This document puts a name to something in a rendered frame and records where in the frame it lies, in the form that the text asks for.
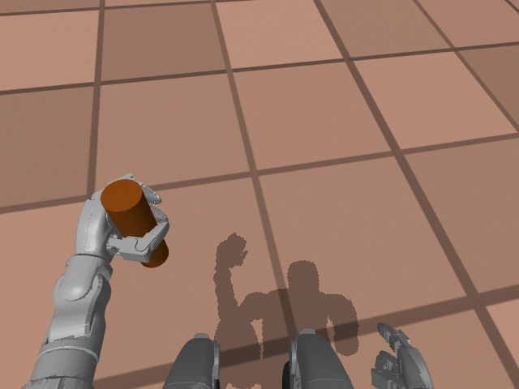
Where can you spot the right robot hand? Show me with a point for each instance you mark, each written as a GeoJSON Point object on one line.
{"type": "Point", "coordinates": [407, 371]}

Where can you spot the left robot arm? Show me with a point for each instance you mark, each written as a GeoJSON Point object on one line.
{"type": "Point", "coordinates": [72, 345]}

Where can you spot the left robot hand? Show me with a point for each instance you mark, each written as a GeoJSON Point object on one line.
{"type": "Point", "coordinates": [97, 234]}

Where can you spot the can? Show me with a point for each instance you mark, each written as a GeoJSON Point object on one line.
{"type": "Point", "coordinates": [128, 208]}

